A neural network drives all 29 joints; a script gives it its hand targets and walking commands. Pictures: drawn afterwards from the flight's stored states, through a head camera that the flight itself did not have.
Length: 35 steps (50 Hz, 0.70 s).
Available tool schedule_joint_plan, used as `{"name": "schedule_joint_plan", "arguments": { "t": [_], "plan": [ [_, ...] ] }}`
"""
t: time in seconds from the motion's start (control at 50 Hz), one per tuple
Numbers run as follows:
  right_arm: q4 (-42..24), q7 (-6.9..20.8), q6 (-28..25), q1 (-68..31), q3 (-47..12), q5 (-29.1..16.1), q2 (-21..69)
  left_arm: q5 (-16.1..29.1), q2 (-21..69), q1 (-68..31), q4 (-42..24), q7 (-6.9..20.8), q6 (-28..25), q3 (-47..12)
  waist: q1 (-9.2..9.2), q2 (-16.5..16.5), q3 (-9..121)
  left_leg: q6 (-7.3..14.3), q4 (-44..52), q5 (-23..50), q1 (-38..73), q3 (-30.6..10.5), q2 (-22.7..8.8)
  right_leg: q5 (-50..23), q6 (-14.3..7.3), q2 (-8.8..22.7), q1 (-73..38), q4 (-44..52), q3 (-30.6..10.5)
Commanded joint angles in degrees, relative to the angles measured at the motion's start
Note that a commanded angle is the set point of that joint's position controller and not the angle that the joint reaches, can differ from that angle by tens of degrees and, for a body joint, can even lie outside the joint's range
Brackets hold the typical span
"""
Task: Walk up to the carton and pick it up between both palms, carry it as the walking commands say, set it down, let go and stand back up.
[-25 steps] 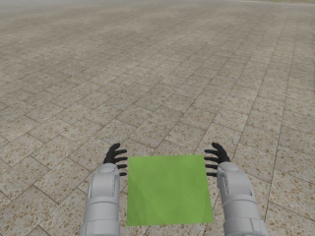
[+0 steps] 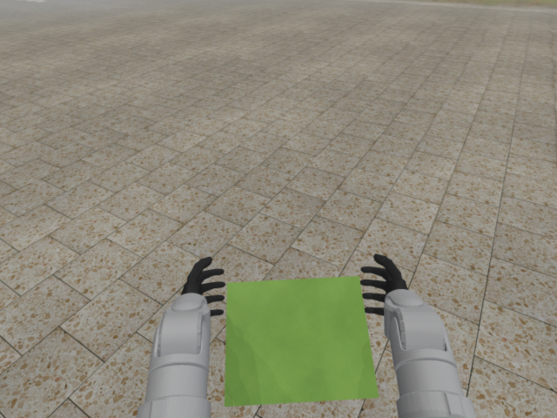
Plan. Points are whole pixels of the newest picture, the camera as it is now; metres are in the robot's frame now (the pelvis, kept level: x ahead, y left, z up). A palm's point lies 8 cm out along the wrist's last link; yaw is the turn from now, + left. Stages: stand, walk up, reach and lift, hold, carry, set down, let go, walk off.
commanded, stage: hold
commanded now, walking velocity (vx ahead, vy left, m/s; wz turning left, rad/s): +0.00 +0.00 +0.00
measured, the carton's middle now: (295, 341) +0.29 +0.00 -0.06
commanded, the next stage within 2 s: carry in 1.12 s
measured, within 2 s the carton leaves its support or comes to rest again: neither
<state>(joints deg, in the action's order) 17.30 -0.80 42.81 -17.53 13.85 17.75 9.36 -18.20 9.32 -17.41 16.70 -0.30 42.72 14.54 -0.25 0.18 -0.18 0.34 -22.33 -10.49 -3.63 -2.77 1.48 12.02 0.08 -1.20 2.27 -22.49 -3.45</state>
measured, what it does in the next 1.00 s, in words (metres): stands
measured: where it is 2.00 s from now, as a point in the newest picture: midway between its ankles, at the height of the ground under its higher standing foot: outside the picture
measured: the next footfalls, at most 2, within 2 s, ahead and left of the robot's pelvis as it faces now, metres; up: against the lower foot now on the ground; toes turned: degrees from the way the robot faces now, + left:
none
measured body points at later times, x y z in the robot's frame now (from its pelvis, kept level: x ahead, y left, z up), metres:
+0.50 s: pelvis +0.00 +0.00 +0.00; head -0.06 +0.00 +0.45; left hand +0.30 +0.16 +0.05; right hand +0.30 -0.15 +0.05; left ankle +0.03 +0.12 -0.74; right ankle +0.01 -0.12 -0.74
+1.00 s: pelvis +0.00 +0.00 +0.00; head -0.06 +0.00 +0.45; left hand +0.30 +0.15 +0.04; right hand +0.30 -0.15 +0.05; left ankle +0.03 +0.12 -0.74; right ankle +0.01 -0.12 -0.74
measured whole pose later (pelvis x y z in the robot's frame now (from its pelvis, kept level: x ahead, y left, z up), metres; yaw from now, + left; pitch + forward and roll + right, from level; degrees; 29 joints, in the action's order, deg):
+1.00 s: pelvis +0.00 +0.00 +0.00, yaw +0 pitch -8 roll +0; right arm 15.3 -0.1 43.0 -15.8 12.7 17.3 8.9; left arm -17.1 8.9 -15.8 15.3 -0.5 43.1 13.0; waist 0.0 0.2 0.0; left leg 0.5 -22.1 -10.2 -4.0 -2.9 1.7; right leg 11.9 0.1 -1.1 2.7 -22.5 -3.5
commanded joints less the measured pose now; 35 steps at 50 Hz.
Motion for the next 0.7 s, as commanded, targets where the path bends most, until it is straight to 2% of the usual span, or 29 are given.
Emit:
{"name": "schedule_joint_plan", "arguments": {
  "t": [0.0,0.28,0.68],
  "plan": [
    [-2.1,15.2,-2.4,-29.4,-29.6,-16.1,54.3,16.0,54.2,-27.5,-0.5,15.3,-1.5,-29.9,-0.01,-0.2,11.4,-0.3,2.8,5.9,4.6,-2.0,2.7,-5.5,0.2,-2.8,2.3,4.2,-1.4],
    [-1.4,15.6,-2.5,-29.6,-29.4,-15.9,54.2,16.3,54.5,-28.4,-0.3,15.6,-1.6,-30.0,0.16,-0.2,10.8,-0.1,2.9,3.8,4.1,-2.0,2.7,-3.4,0.0,-2.7,3.0,4.3,-1.3],
    [-3.4,15.8,-2.5,-27.6,-30.6,-16.3,53.1,16.8,55.0,-26.2,-1.8,15.1,-1.7,-31.2,0.22,-0.3,11.6,-0.1,3.1,6.5,4.7,-2.3,2.7,-5.8,-0.1,-3.0,2.6,4.0,-1.2]
  ]
}}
